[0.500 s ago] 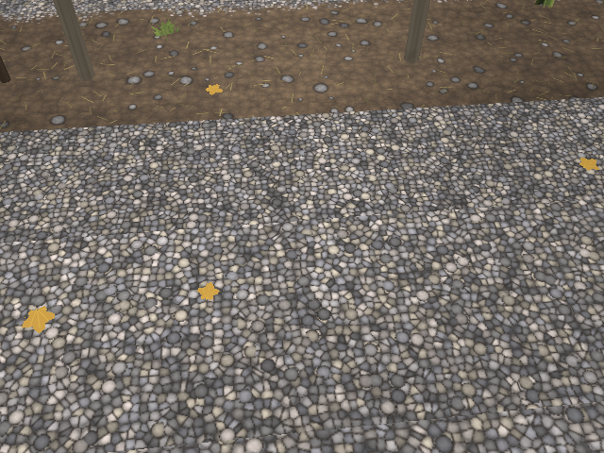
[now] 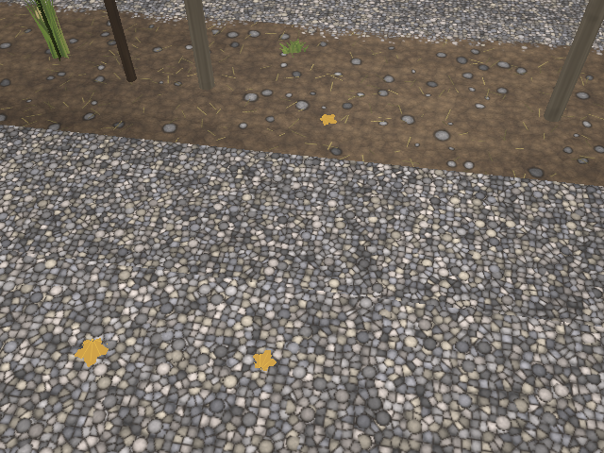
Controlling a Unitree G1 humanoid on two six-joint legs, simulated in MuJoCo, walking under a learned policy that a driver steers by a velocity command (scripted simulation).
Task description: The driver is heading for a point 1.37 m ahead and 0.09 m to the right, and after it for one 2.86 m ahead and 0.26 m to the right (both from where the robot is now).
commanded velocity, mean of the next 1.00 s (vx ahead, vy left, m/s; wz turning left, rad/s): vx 0.50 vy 0.00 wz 0.10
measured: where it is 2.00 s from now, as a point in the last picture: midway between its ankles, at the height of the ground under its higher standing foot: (321, 299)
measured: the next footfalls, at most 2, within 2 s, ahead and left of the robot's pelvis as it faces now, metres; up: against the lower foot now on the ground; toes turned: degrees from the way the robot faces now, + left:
left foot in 0.26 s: +0.18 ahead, +0.14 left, +0.00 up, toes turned +7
right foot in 0.68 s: +0.53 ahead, -0.06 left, -0.18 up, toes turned +0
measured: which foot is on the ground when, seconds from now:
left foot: up 0.00-0.24, down 0.26-0.70, up 0.72-1.00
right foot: down 0.00-0.28, up 0.30-0.66, down 0.68-1.00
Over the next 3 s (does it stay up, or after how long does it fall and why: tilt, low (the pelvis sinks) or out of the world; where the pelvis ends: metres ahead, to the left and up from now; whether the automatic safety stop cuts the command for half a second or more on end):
stays up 1.40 -0.07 -0.35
